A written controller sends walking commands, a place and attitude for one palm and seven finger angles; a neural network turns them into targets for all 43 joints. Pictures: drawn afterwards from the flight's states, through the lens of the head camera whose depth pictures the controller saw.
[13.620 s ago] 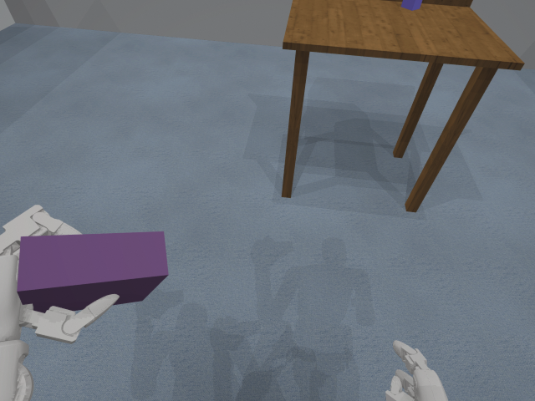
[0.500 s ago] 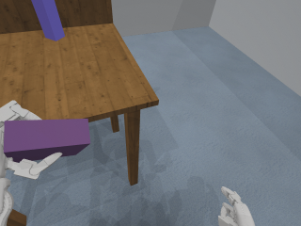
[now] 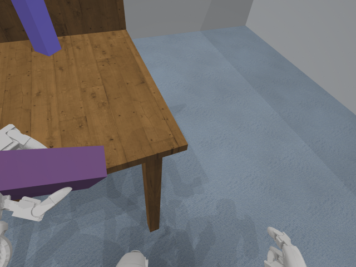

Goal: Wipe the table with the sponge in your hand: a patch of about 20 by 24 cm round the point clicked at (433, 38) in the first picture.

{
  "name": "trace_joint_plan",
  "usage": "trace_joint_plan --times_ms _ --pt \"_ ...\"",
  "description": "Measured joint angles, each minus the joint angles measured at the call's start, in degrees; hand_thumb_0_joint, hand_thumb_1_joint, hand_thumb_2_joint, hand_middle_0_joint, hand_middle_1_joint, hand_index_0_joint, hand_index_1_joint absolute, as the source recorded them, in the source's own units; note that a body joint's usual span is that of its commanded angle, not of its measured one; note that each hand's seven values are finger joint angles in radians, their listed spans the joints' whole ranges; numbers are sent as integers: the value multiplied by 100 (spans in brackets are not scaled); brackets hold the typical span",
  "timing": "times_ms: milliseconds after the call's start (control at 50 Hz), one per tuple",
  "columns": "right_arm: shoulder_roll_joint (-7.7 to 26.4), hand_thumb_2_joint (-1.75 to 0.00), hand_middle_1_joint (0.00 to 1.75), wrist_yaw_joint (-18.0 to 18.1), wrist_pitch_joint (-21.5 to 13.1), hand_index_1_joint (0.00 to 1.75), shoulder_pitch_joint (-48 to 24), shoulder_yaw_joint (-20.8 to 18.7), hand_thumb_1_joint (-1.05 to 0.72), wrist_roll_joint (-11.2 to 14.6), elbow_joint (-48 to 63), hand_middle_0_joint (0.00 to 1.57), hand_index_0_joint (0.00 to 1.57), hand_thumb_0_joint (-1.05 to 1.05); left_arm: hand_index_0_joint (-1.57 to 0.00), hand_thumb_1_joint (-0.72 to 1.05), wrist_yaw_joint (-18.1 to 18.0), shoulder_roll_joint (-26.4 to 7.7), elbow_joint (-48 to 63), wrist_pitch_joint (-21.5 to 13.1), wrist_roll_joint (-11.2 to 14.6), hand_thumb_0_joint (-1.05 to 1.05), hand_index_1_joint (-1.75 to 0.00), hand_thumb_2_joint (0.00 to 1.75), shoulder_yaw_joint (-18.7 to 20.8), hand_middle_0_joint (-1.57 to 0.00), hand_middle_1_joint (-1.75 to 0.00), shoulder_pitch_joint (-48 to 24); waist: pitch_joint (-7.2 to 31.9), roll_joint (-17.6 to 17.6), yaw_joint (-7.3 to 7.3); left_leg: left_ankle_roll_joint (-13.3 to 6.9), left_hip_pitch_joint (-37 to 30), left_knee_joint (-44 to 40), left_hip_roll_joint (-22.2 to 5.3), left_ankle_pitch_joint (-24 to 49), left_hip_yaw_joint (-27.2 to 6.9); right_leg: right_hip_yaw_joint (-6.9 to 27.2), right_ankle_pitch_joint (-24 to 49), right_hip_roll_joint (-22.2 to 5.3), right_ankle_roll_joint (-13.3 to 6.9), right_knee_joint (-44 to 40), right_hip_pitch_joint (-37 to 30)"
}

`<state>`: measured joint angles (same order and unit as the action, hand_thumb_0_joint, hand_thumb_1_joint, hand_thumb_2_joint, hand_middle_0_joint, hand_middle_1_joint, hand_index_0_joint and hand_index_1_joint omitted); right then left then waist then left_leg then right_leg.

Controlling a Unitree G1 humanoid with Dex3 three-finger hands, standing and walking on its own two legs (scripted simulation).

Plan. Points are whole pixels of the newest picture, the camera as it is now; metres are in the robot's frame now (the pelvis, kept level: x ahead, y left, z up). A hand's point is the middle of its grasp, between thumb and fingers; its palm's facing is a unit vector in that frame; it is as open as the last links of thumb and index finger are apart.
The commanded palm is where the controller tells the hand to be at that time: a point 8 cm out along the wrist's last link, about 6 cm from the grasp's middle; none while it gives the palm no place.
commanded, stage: shuffle to correct the standing spot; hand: left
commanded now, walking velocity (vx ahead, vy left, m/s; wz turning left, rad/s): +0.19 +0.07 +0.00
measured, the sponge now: (69, 172) +0.23 +0.21 +0.14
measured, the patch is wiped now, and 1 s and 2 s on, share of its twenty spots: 0.00 0.00 0.00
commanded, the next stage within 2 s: come to a stop and stand still in 0.16 s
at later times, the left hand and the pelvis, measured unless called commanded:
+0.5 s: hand (65, 123) +0.32 +0.25 +0.17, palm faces +0.42 -0.81 -0.41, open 9.4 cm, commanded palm +0.25 +0.28 +0.19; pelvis +0.10 +0.00 +0.01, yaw +0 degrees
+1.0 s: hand (65, 123) +0.31 +0.25 +0.16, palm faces +0.42 -0.83 -0.37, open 9.4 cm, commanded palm +0.27 +0.28 +0.19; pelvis +0.11 +0.00 +0.01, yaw +0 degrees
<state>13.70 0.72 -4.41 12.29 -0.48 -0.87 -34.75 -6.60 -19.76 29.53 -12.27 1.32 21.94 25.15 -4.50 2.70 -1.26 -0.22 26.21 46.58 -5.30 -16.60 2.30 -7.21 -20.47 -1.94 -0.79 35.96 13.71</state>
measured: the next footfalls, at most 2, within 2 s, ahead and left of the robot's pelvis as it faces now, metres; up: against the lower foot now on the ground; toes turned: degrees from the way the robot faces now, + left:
left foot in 0.04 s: +0.09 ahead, +0.12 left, +0.00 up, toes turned -1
right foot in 0.30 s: +0.13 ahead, -0.09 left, +0.00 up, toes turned +1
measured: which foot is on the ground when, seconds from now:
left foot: up 0.00-0.02, down 0.04-1.00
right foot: down 0.00-0.04, up 0.06-0.28, down 0.30-1.00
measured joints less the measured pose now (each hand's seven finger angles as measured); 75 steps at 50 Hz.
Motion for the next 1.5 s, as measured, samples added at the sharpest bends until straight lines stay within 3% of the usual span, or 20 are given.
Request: trace_joint_plan --times_ms 40,100,160,240,320,420,480,540,640,700,780,860,1000,1040,1080,1140,1220,1300,1400,1500 --pt "67 -90 30 74 -112 30 26 -39 -90 -12 103 20 20 1 -81 -43 4 56 300 24 -26 0 -136 101 -195 -81 -137 -35 -56 19 -48 20 -348 -758 23 201 15 5 -304 -95 99 388 -1" --pt "-138 -90 30 150 -213 30 -195 -105 -90 9 112 20 20 1 -81 -43 -15 -176 407 -67 -96 0 -136 101 -149 -81 -137 -366 -241 191 -137 58 -407 -471 169 -2 160 449 -935 -66 41 1661 401" --pt "-430 -90 30 93 -272 30 -360 -13 -90 34 149 20 20 1 -81 -43 -9 -510 277 -68 -121 0 -136 101 132 -81 -137 -666 -273 117 -48 46 -520 -655 195 51 108 486 -1028 95 42 2524 863" --pt "-622 -90 30 -72 -312 30 -299 192 -90 87 255 20 20 1 -81 -43 -31 -568 222 -77 6 0 -136 101 424 -81 -137 -489 -67 -160 -5 81 -655 -993 134 105 125 301 -586 90 75 1579 918" --pt "-578 -90 30 -88 -260 30 -61 336 -90 111 297 20 21 1 -81 -43 -42 -448 120 3 38 0 -136 101 319 -81 -137 -57 187 -449 -33 125 -620 -718 56 -234 131 109 104 150 -12 73 409" --pt "-286 -90 30 -18 -41 30 64 300 -90 101 -188 20 21 1 -81 -43 -31 9 -348 224 -9 0 -136 101 -218 -81 -137 -79 259 -431 -71 190 -192 934 324 -909 43 36 22 45 -215 -71 97" --pt "-161 -90 30 82 0 30 19 290 -90 53 -233 20 21 1 -81 -43 -125 108 -419 239 -56 0 -136 101 -253 -81 -137 -48 126 -195 -48 173 -317 305 349 -697 174 121 73 -38 -180 -264 -41" --pt "-26 -90 30 193 -44 30 -57 204 -90 18 -85 20 20 1 -81 -43 -222 17 -127 250 -51 0 -136 101 -224 -81 -137 -55 -83 -116 34 141 -709 -1021 348 384 180 97 -31 -13 -123 -167 -90" --pt "-172 -90 30 202 -143 30 -316 -7 -90 34 108 20 20 1 -81 -43 -285 -413 376 121 1 0 -136 101 0 -81 -137 -124 -230 164 66 54 -968 -1353 386 89 325 447 -380 16 -9 484 209" --pt "-256 -90 30 116 -228 30 -365 41 -91 18 281 20 20 1 -81 -43 -250 -571 450 88 -4 0 -136 101 129 -81 -137 -43 -176 72 129 106 -964 -1423 324 141 271 436 -9 121 -15 -7 125" --pt "-277 -90 30 65 -176 30 -369 150 -90 67 315 20 20 1 -81 -43 -183 -512 342 109 52 0 -136 101 137 -81 -137 214 19 -342 181 211 -862 -1392 83 187 84 266 287 392 -212 -595 -89" --pt "-254 -90 30 109 -72 30 -301 230 -90 87 238 20 20 1 -81 -43 -158 -314 119 189 130 0 -136 102 7 -81 -137 459 237 -364 59 209 -695 -1079 226 81 -127 350 345 386 -253 -680 -49" --pt "-184 -90 30 292 18 30 -120 222 -90 49 -88 20 20 1 -81 -43 -166 30 -370 470 95 0 -136 102 -378 -81 -137 73 348 -266 -124 154 -1119 -1693 339 222 -193 304 356 351 -185 -716 -197" --pt "-241 -90 30 284 -191 30 25 92 -90 -6 -85 20 20 1 -81 -43 98 -332 -739 328 -194 0 -136 102 -250 -81 -137 -712 264 -166 -353 67 -905 -1436 308 360 -209 268 492 399 -183 -844 -174" --pt "-236 -90 30 175 -287 30 -43 115 -90 55 -81 20 20 1 -81 -43 89 -552 -1099 139 -132 0 -136 102 23 -81 -137 -1323 61 -49 -419 15 -843 -1354 366 353 -265 318 640 433 -196 -928 -163" --pt "-134 -90 30 33 -436 30 -177 84 -90 78 40 20 20 1 -81 -43 -68 -397 -1048 62 47 0 -136 102 185 -81 -137 -1467 -139 -67 -241 -40 -1019 -1687 430 413 -217 445 724 429 -121 -851 -110" --pt "-92 -90 30 -110 -472 30 -202 31 -90 67 206 20 20 1 -81 -42 -11 -63 -322 -46 79 0 -137 102 -243 -80 -137 -663 -73 -59 64 -184 -1004 -1732 583 521 -21 629 744 264 38 -736 10" --pt "-204 -90 30 -45 -402 30 -41 79 -90 64 278 20 20 1 -81 -42 186 -260 19 -214 31 0 -137 102 -451 -80 -137 172 100 -42 223 -266 -1003 -1778 657 562 28 675 756 192 83 -739 30" --pt "-310 -90 30 57 -328 30 240 152 -90 87 170 20 20 1 -81 -43 167 -543 -471 -198 8 0 -137 102 -7 -81 -137 81 183 -83 79 -294 -1008 -1855 678 647 -81 605 520 205 47 -790 -26" --pt "-286 -90 30 10 -420 30 319 224 -90 67 -54 20 20 1 -81 -43 24 -148 -733 -64 -33 0 -137 102 99 -80 -137 -408 163 -153 -140 -308 -1059 -1868 706 695 -164 601 745 230 69 -978 -181"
